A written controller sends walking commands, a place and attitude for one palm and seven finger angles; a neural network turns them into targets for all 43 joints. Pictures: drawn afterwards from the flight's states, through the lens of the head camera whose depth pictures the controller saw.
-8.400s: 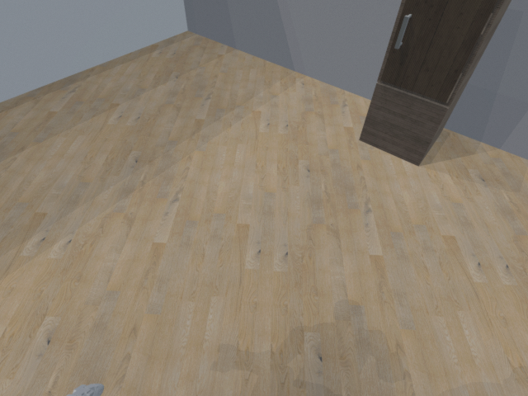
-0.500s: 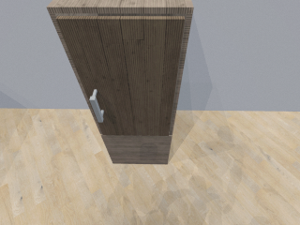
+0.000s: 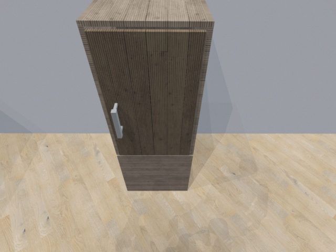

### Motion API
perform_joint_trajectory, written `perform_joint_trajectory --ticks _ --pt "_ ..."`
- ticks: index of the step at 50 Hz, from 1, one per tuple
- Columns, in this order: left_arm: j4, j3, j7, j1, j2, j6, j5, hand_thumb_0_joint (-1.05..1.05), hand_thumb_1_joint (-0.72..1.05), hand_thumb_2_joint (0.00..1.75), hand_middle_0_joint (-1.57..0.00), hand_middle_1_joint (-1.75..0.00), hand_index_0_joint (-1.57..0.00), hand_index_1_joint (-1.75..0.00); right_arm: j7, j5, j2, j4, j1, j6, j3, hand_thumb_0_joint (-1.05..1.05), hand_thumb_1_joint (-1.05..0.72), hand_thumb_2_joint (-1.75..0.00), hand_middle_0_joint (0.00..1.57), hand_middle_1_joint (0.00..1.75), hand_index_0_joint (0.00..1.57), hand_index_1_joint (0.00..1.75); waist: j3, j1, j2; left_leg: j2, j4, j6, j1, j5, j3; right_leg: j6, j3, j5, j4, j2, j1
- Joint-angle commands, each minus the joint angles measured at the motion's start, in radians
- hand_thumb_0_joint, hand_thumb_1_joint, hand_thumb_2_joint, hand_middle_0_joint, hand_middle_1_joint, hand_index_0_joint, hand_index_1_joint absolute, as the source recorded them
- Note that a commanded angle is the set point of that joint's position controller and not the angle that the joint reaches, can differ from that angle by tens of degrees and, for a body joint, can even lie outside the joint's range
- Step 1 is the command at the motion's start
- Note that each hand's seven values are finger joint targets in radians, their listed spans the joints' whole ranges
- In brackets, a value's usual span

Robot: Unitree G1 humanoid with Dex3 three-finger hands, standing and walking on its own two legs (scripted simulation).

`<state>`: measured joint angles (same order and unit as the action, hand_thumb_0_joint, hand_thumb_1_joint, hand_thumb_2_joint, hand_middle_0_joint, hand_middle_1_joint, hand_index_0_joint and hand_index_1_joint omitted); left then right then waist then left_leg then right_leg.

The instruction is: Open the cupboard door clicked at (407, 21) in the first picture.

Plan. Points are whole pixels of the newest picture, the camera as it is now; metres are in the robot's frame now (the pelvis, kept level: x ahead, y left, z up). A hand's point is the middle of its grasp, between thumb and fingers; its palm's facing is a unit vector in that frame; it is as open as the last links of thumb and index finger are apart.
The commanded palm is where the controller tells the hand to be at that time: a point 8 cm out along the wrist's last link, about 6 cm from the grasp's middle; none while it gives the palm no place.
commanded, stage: come to a stop and stand still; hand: left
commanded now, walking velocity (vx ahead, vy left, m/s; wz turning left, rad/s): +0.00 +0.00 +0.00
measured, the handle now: (117, 121) +0.58 +0.24 -0.08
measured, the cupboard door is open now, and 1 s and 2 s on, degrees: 0 0 0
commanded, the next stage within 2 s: look again from close up in 0.12 s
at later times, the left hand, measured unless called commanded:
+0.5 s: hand out of the picture +0.01 +0.15 -0.17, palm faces +0.02 -0.98 -0.17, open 7.3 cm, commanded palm none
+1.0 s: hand (102, 236) +0.17 +0.18 -0.06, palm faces +0.28 -0.94 -0.18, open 7.4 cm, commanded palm +0.14 +0.21 -0.07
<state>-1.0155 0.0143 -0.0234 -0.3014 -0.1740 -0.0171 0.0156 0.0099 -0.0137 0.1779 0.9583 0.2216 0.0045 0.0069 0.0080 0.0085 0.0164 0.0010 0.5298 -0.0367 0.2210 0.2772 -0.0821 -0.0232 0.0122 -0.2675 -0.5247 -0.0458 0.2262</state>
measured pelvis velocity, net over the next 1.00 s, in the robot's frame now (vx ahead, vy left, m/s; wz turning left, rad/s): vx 0.02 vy -0.02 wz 0.06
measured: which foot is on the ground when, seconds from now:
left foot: down 0.00-1.00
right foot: down 0.00-1.00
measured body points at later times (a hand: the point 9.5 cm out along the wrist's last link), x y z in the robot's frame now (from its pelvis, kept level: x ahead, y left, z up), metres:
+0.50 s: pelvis +0.02 -0.01 +0.00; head +0.03 -0.01 +0.45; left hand +0.01 +0.20 -0.16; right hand +0.00 -0.22 -0.16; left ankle +0.01 +0.09 -0.73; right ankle +0.01 -0.14 -0.73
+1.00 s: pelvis +0.02 -0.02 -0.01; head +0.04 -0.03 +0.44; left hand +0.16 +0.23 -0.05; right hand +0.11 -0.27 -0.13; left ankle +0.01 +0.09 -0.73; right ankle +0.01 -0.14 -0.73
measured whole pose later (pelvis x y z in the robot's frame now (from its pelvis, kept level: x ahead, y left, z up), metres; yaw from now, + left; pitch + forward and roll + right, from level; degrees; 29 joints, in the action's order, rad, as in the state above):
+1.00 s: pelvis +0.02 -0.02 -0.01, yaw +3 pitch +2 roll +0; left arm -0.26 -0.05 -0.09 -0.45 -0.18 0.09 -0.14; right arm 0.07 0.03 0.22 0.86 0.32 -0.24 0.01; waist -0.03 -0.02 0.02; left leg 0.01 0.61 0.00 0.32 0.33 -0.02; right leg 0.00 0.07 -0.35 -0.62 -0.04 0.31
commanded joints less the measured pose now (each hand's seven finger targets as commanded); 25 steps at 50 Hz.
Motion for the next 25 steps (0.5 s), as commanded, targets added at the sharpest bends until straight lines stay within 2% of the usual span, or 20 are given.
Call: perform_joint_trajectory --ticks 1,4,7,12,14,16,23,25 --pt "0.045 -0.025 -0.004 -0.031 -0.108 0.023 0.007 0.00 0.90 0.90 -0.20 -0.30 -0.20 -0.30 0.000 -0.005 0.123 -0.021 0.054 -0.015 0.026 0.00 -0.90 -0.90 0.20 0.30 0.20 0.30 0.093 -0.011 -0.023 0.100 -0.235 -0.023 0.099 0.240 0.161 0.044 -0.058 -0.170 0.126 -0.022 0.076" --pt "0.028 -0.022 -0.002 -0.044 -0.106 0.030 0.004 0.00 0.90 0.90 -0.20 -0.30 -0.20 -0.30 0.001 -0.004 0.115 0.000 0.067 -0.020 0.020 0.00 -0.90 -0.90 0.20 0.30 0.20 0.30 0.081 -0.012 -0.021 0.090 -0.215 -0.020 0.082 0.188 0.153 0.048 -0.076 -0.156 0.139 -0.037 0.080" --pt "0.011 -0.020 -0.001 -0.057 -0.100 0.034 0.002 0.00 0.90 0.90 -0.20 -0.30 -0.20 -0.30 0.004 -0.002 0.110 0.028 0.086 -0.028 0.014 0.00 -0.90 -0.90 0.20 0.30 0.20 0.30 0.062 -0.009 0.012 0.096 -0.218 -0.020 0.073 0.148 0.154 0.050 -0.067 -0.090 0.123 -0.039 0.054" --pt "-0.028 -0.016 -0.006 -0.067 -0.089 0.041 -0.002 0.00 0.90 0.90 -0.20 -0.30 -0.20 -0.30 0.009 0.004 0.090 0.078 0.119 -0.038 0.004 0.00 -0.90 -0.90 0.20 0.30 0.20 0.30 0.042 -0.006 -0.027 0.097 -0.184 -0.016 0.040 -0.017 0.131 0.049 -0.057 0.043 0.109 -0.054 0.007" --pt "-0.044 -0.016 -0.008 -0.070 -0.086 0.043 -0.003 0.00 0.90 0.90 -0.20 -0.30 -0.20 -0.30 0.012 0.006 0.084 0.099 0.127 -0.039 0.001 0.00 -0.90 -0.90 0.20 0.30 0.20 0.30 0.039 -0.006 -0.020 0.095 -0.168 -0.013 0.022 -0.069 0.120 0.048 -0.057 0.078 0.106 -0.059 -0.001" --pt "-0.050 -0.016 -0.010 -0.066 -0.082 0.042 -0.003 0.00 0.90 0.90 -0.20 -0.30 -0.20 -0.30 0.013 0.006 0.074 0.114 0.133 -0.038 0.000 0.00 -0.90 -0.90 0.20 0.30 0.20 0.30 0.059 -0.005 -0.026 0.094 -0.166 -0.011 0.033 -0.074 0.118 0.049 -0.055 0.077 0.107 -0.057 -0.001" --pt "-0.065 -0.022 -0.013 -0.056 -0.069 0.040 -0.003 0.00 0.90 0.90 -0.20 -0.30 -0.20 -0.30 0.017 0.004 0.054 0.146 0.145 -0.039 -0.001 0.00 -0.90 -0.90 0.20 0.30 0.20 0.30 0.061 -0.004 -0.003 0.094 -0.158 -0.008 0.027 -0.106 0.112 0.053 -0.048 0.098 0.094 -0.055 -0.012" --pt "-0.068 -0.023 -0.014 -0.059 -0.068 0.042 -0.002 0.00 0.90 0.90 -0.20 -0.30 -0.20 -0.30 0.018 0.004 0.046 0.149 0.143 -0.039 0.001 0.00 -0.90 -0.90 0.20 0.30 0.20 0.30 0.063 -0.003 -0.016 0.094 -0.149 -0.007 0.017 -0.125 0.107 0.054 -0.048 0.120 0.094 -0.058 -0.010"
